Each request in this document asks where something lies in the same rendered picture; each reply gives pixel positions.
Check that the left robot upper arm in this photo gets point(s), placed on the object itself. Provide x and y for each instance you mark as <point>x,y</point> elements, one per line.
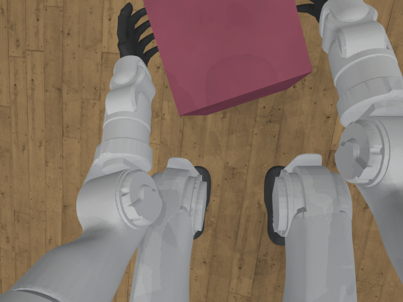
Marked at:
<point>115,212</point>

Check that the left robot shin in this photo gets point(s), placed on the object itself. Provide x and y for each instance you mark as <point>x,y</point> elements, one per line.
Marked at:
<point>178,163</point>

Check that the right robot upper arm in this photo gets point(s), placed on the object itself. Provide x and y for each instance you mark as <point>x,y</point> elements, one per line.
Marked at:
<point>370,154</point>

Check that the robot right forearm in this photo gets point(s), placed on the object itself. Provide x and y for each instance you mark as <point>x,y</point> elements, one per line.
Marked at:
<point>363,64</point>

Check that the robot right foot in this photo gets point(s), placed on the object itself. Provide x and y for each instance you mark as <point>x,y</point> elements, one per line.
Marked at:
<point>268,190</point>

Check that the robot right hand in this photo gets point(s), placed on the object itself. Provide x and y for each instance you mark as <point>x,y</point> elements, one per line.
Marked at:
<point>313,9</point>

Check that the robot left forearm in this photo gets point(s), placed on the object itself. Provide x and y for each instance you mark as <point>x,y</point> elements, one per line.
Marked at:
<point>127,121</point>

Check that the carton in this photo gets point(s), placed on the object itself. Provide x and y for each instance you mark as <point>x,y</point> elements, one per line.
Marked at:
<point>218,54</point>

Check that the robot left hand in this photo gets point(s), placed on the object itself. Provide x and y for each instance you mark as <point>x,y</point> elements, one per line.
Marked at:
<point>128,37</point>

